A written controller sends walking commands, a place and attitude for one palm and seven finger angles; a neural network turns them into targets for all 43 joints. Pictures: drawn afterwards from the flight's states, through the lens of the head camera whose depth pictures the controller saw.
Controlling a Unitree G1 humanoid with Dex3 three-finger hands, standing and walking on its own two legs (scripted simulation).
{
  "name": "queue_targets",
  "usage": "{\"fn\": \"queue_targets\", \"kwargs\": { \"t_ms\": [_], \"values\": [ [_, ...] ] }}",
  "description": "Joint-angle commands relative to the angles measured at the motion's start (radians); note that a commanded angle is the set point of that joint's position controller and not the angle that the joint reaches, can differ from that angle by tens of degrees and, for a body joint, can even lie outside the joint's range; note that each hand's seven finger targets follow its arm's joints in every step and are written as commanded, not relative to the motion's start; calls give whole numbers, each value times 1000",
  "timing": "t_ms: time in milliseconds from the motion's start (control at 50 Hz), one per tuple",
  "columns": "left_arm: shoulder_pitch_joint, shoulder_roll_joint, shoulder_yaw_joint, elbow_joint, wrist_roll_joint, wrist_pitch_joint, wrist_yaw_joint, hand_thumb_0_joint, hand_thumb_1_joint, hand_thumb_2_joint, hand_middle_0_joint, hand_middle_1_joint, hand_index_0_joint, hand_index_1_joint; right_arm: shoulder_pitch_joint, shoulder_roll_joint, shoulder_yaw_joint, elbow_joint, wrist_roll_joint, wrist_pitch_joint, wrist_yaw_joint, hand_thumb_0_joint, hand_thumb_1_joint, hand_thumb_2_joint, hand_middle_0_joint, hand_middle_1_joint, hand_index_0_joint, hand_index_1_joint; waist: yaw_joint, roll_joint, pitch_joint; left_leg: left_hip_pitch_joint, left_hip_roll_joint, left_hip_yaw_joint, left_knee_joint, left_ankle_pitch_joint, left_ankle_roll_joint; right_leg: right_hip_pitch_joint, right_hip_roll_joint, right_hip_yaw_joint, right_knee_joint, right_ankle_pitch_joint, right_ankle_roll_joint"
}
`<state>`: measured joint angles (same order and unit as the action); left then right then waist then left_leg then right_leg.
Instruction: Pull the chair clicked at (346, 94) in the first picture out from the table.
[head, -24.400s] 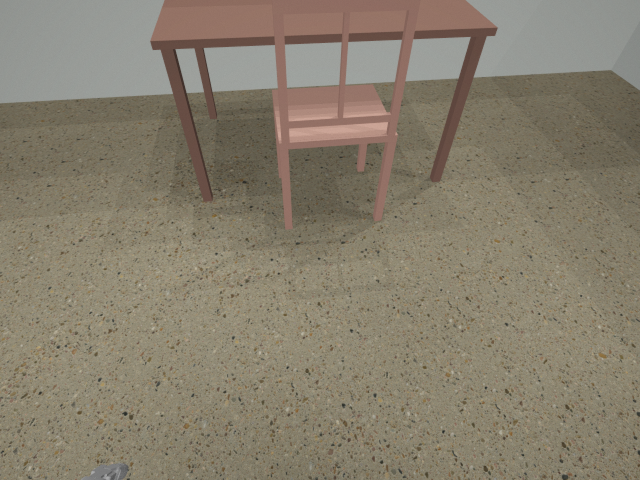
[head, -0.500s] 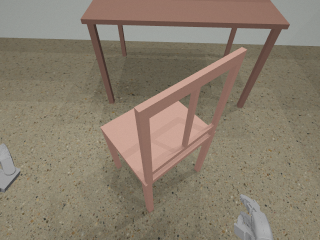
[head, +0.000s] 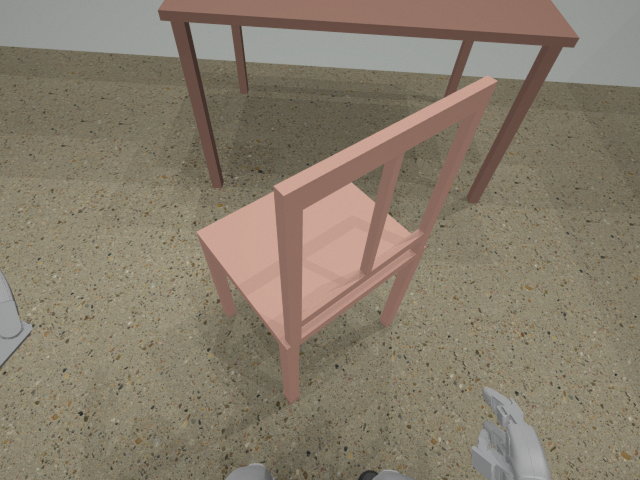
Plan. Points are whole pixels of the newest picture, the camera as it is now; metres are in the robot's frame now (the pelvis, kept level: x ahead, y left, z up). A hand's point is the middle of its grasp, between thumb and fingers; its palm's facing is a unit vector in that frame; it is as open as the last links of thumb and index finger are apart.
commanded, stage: step back with the hand held close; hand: left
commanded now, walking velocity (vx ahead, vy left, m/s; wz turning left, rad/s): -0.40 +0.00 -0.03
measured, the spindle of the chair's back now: (378, 221) +0.54 -0.07 -0.06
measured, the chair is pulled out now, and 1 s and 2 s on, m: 0.55 0.55 0.55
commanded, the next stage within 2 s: stop stepping back and stand still in 0.62 s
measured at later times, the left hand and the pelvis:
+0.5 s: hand out of the picture +0.16 +0.26 +0.17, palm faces +0.39 -0.76 -0.52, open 7.4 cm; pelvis -0.05 -0.01 +0.01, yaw +0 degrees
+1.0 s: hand out of the picture +0.06 +0.20 +0.17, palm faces +0.37 -0.77 -0.52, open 7.4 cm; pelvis -0.15 -0.05 +0.01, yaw +0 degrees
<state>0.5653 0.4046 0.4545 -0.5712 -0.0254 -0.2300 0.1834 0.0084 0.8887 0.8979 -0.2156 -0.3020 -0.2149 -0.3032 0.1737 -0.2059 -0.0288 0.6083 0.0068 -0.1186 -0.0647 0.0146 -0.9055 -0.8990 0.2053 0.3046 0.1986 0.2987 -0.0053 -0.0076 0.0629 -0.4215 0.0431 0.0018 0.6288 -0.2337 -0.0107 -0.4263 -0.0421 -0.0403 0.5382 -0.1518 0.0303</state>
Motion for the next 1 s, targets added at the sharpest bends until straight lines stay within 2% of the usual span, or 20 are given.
{"fn": "queue_targets", "kwargs": {
  "t_ms": [0, 60, 140, 220, 260, 320, 360, 380, 400, 440, 480, 580, 660, 680, 700, 720, 780, 860, 920, 980],
  "values": [
    [-3, 189, 181, -222, 11, -87, 17, 0, 900, 900, -200, -300, -200, -300, -70, -129, -51, -177, 0, -75, -25, 0, -900, -900, 200, 300, 200, 300, -2, 271, -159, -291, 221, -219, -363, -246, 109, 377, 41, 22, 220, -27, -9],
    [32, 184, 190, -203, -3, -102, -3, 0, 900, 900, -200, -300, -200, -300, -55, -124, -60, -154, 0, -96, -16, 0, -900, -900, 200, 300, 200, 300, 10, 190, -169, -186, 216, -184, -261, -43, 104, 307, 28, 38, 179, -68, -17],
    [-6, 179, 148, -205, -9, -127, -12, 0, 900, 900, -200, -300, -200, -300, -31, -122, -55, -114, -13, -117, -9, 0, -900, -900, 200, 300, 200, 300, -6, 132, -243, 54, 147, -105, -107, 284, 52, 242, -21, 80, 13, 257, -37],
    [-2, 210, 153, -163, -19, -109, -6, 0, 900, 900, -200, -300, -200, -300, -36, -86, -77, -103, -5, -84, 0, 0, -900, -900, 200, 300, 200, 300, -16, -140, -236, 82, -34, -9, 196, -129, -18, 101, -286, 335, -232, 247, -173],
    [8, 214, 170, -151, -12, -91, 2, 0, 900, 900, -200, -300, -200, -300, -79, -62, -63, -120, -8, -62, 0, 0, -900, -900, 200, 300, 200, 300, -6, -170, -199, 35, -26, -56, 279, -232, -10, 107, -308, 295, -240, 231, -203],
    [70, 197, 186, -128, -12, -83, 7, 0, 900, 900, -200, -300, -200, -300, -78, -61, -40, -122, -8, -40, -16, 0, -900, -900, 200, 300, 200, 300, -17, -124, -191, 95, -5, -35, -131, -87, 6, 176, -190, 173, -113, 270, -117],
    [49, 202, 180, -206, -7, -105, 1, 0, 900, 900, -200, -300, -200, -300, -77, -113, -60, -139, -12, -43, -20, 0, -900, -900, 200, 300, 200, 300, -5, 137, -201, 126, 202, -209, -293, 265, 88, 153, -16, 53, 93, 107, -11],
    [54, 197, 164, -215, -8, -105, -6, 0, 900, 900, -200, -300, -200, -300, -74, -113, -69, -151, -9, -52, -16, 0, -900, -900, 200, 300, 200, 300, -6, 207, -216, 151, 281, -238, -306, 392, 116, 109, 22, 36, 215, -143, -8],
    [73, 195, 171, -208, -17, -107, -14, 0, 900, 900, -200, -300, -200, -300, -71, -102, -62, -157, -18, -75, -11, 0, -900, -900, 200, 300, 200, 300, -9, 315, -232, 87, 326, -263, -346, 318, 150, 80, 39, 56, 395, -347, -11],
    [1, 164, 130, -278, -34, -115, -12, 0, 900, 900, -200, -300, -200, -300, -44, -105, -62, -124, -25, -108, -3, 0, -900, -900, 200, 300, 200, 300, -12, 271, -169, 175, 307, -218, -268, 601, 173, -27, 37, 89, 454, -353, -17],
    [-14, 164, 112, -302, -26, -115, -11, 0, 900, 900, -200, -300, -200, -300, -31, -117, -73, -104, -8, -127, 9, 0, -900, -900, 200, 300, 200, 300, -1, 230, -225, 359, 274, -132, -210, 739, 139, -58, 36, 40, 358, -309, -14],
    [13, 188, 138, -202, -30, -95, -15, 0, 900, 900, -200, -300, -200, -300, -46, -121, -52, -93, -19, -131, 18, 0, -900, -900, 200, 300, 200, 300, -3, 289, -177, 268, 260, -159, -250, 469, 111, 97, 25, 24, 44, -223, -22],
    [20, 227, 177, -168, -32, -113, -35, 0, 900, 900, -200, -300, -200, -300, -58, -121, -47, -118, -4, -115, 23, 0, -900, -900, 200, 300, 200, 300, 11, 128, -188, 154, 170, -78, -124, 131, 42, 263, -10, 5, -209, 66, -14],
    [36, 259, 198, -143, -24, -119, -35, 0, 900, 900, -200, -300, -200, -300, -46, -107, -47, -115, -6, -112, 24, 0, -900, -900, 200, 300, 200, 300, 1, 26, -177, 95, 106, -29, -49, -28, 18, 257, -82, 55, -223, 166, -43],
    [58, 218, 150, -113, -35, -107, -41, 0, 900, 900, -200, -300, -200, -300, -19, -97, -70, -132, 13, -101, 27, 0, -900, -900, 200, 300, 200, 300, -8, -270, -204, 60, -15, 41, 142, -155, -29, 189, -229, 254, -260, 213, -123],
    [106, 195, 149, -51, -45, -78, -33, 0, 900, 900, -200, -300, -200, -300, -45, -94, -81, -138, 26, -81, 28, 0, -900, -900, 200, 300, 200, 300, 10, -301, -191, 27, -37, -22, 373, -226, -22, 127, -332, 345, -289, 201, -186],
    [101, 202, 163, -58, -34, -48, -6, 0, 900, 900, -200, -300, -200, -300, -79, -61, -17, -161, 24, -39, 18, 0, -900, -900, 200, 300, 200, 300, -21, -98, -231, -30, -2, -44, 348, -204, -13, 247, -290, 225, -179, 246, -180],
    [62, 219, 155, -82, -19, -51, 19, 0, 900, 900, -200, -300, -200, -300, -56, -90, -21, -159, 10, -57, -8, 0, -900, -900, 200, 300, 200, 300, -3, -195, -163, 76, -27, 38, 4, -195, 21, 259, -252, 235, -255, -4, -131],
    [52, 207, 123, -128, -13, -63, 19, 0, 900, 900, -200, -300, -200, -300, -20, -113, -33, -151, 5, -87, -10, 0, -900, -900, 200, 300, 200, 300, -8, -77, -135, 197, -19, 42, -286, -93, 47, 278, -196, 194, -231, -100, -84],
    [48, 199, 108, -176, -14, -75, 9, 0, 900, 900, -200, -300, -200, -300, -12, -153, -64, -168, 22, -106, -5, 0, -900, -900, 200, 300, 200, 300, 5, 99, -148, 285, 122, -74, -318, 149, 76, 254, -59, 83, -59, 2, -36]
  ]
}}
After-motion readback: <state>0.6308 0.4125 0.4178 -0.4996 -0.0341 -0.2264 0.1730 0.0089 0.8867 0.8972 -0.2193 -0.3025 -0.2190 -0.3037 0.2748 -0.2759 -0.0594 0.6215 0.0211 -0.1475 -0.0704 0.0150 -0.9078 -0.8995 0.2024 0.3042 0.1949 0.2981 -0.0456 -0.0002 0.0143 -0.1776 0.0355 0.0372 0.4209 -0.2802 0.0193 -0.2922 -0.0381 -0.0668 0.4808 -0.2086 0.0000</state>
